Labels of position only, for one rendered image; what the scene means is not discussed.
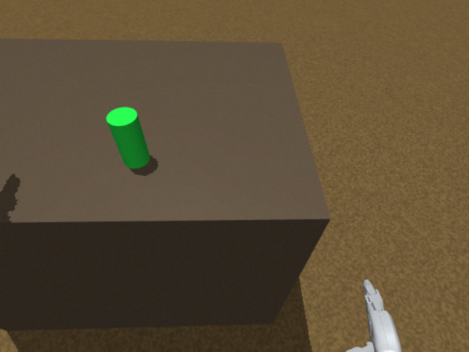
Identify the right robot hand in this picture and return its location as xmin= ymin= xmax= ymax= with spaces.
xmin=346 ymin=279 xmax=402 ymax=352

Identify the can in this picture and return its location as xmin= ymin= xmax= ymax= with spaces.
xmin=106 ymin=107 xmax=150 ymax=169

